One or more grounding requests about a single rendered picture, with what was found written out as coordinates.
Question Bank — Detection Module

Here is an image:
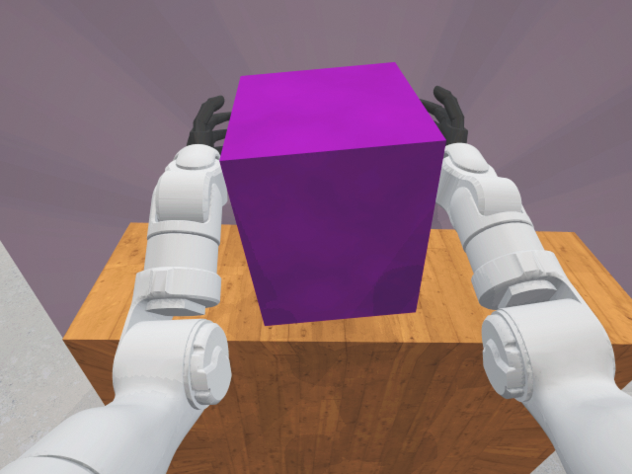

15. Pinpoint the robot right hand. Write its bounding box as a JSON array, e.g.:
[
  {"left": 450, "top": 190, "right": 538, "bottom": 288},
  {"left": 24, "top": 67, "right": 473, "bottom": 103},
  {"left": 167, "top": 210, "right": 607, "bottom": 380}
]
[{"left": 420, "top": 86, "right": 468, "bottom": 146}]

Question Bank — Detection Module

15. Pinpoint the carton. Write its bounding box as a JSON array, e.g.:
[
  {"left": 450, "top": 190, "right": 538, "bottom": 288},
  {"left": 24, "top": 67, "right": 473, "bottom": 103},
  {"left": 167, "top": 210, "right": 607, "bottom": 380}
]
[{"left": 219, "top": 62, "right": 446, "bottom": 326}]

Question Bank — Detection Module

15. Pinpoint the robot right upper arm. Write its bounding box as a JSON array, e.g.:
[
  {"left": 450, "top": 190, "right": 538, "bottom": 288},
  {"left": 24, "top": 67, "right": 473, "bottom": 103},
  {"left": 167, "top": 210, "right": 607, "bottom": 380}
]
[{"left": 482, "top": 298, "right": 632, "bottom": 474}]

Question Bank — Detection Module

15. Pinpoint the robot left forearm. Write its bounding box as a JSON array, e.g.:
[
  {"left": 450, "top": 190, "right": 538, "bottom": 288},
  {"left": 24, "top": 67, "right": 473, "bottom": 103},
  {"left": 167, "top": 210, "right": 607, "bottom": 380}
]
[{"left": 113, "top": 144, "right": 227, "bottom": 394}]

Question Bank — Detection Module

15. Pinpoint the pedestal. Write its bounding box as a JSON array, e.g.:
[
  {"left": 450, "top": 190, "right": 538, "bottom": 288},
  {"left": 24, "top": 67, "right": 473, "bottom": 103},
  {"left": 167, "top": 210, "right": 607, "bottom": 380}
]
[{"left": 62, "top": 222, "right": 632, "bottom": 474}]

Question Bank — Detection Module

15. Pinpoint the robot right forearm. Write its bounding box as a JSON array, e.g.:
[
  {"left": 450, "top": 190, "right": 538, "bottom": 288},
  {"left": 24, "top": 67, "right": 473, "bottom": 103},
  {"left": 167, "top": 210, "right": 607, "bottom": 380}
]
[{"left": 435, "top": 143, "right": 615, "bottom": 377}]

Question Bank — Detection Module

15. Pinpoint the robot left hand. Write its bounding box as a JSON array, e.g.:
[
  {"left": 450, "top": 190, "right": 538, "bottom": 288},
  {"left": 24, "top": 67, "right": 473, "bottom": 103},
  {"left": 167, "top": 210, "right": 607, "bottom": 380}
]
[{"left": 187, "top": 96, "right": 232, "bottom": 155}]

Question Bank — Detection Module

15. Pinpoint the robot left upper arm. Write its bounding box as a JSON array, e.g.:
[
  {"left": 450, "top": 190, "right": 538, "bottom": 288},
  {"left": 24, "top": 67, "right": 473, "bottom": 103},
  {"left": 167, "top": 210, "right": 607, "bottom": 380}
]
[{"left": 0, "top": 319, "right": 232, "bottom": 474}]

